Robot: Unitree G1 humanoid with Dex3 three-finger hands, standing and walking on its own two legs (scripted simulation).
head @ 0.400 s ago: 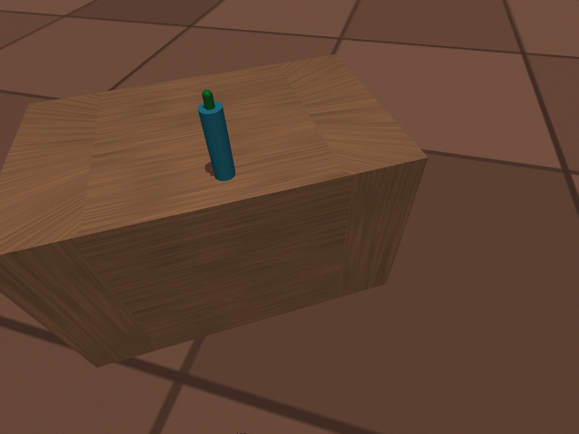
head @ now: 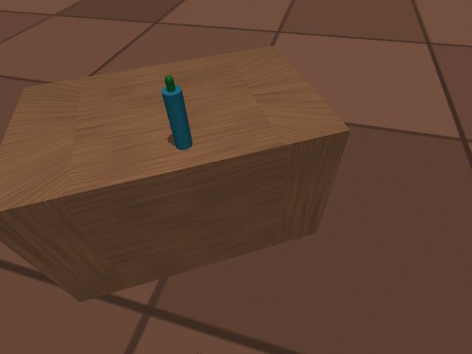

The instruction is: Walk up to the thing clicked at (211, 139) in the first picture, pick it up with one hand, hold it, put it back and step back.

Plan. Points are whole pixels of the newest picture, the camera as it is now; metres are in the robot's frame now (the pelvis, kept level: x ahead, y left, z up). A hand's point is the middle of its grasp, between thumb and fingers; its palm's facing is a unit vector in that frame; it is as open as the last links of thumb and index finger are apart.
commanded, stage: stand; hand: right
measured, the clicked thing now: (177, 113) +0.75 +0.21 -0.01
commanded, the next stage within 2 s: walk up in 0.72 s
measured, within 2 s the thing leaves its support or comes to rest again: neither
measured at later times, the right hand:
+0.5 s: hand out of the picture +0.07 -0.25 -0.16, palm faces -0.03 +0.94 -0.34, open 7.4 cm
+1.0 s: hand out of the picture +0.12 -0.22 -0.16, palm faces -0.16 +0.92 -0.36, open 7.4 cm
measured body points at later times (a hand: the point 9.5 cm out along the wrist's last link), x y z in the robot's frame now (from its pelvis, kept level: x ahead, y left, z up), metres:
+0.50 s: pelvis +0.00 +0.00 +0.00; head +0.01 +0.00 +0.45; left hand +0.07 +0.30 -0.13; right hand +0.08 -0.30 -0.13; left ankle +0.00 +0.13 -0.75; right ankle +0.00 -0.12 -0.75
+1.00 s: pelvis +0.04 +0.06 -0.02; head +0.05 +0.06 +0.43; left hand +0.04 +0.42 -0.12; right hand +0.13 -0.27 -0.13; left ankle +0.10 +0.25 -0.72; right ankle +0.00 -0.12 -0.75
